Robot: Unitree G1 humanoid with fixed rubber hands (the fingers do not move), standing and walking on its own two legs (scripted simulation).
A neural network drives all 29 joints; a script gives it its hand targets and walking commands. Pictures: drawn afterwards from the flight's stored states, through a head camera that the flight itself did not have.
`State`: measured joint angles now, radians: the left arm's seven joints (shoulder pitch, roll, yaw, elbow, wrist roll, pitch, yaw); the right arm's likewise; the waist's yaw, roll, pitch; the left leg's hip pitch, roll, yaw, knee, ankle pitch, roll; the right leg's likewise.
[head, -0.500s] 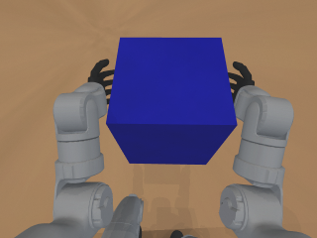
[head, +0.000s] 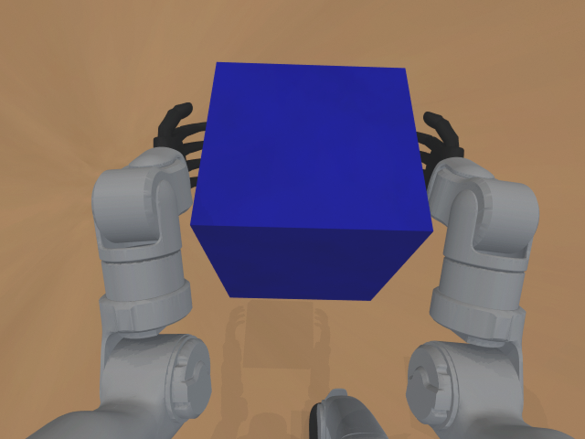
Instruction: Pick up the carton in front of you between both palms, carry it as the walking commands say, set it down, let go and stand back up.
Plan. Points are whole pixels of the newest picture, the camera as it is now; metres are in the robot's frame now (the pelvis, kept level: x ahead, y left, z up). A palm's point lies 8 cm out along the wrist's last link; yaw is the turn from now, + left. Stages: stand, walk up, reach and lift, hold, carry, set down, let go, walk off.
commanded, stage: carry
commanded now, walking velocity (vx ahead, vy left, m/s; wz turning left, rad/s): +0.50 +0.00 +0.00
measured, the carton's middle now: (305, 199) +0.40 -0.04 +0.10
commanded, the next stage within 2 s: none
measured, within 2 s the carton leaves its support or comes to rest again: neither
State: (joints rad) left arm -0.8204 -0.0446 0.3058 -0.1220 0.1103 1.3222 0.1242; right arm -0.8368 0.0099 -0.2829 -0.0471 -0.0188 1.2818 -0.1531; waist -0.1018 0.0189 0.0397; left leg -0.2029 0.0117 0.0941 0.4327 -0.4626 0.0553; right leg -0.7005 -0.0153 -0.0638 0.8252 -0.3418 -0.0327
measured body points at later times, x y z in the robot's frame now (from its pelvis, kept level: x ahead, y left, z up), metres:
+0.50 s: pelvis +0.32 -0.01 +0.02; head +0.35 -0.01 +0.47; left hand +0.71 +0.15 +0.18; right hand +0.72 -0.15 +0.18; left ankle +0.44 +0.08 -0.68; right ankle +0.18 -0.10 -0.70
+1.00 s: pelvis +0.62 -0.04 +0.07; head +0.65 -0.05 +0.52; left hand +1.00 +0.13 +0.22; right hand +1.02 -0.17 +0.22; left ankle +0.54 +0.07 -0.54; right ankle +0.66 -0.12 -0.65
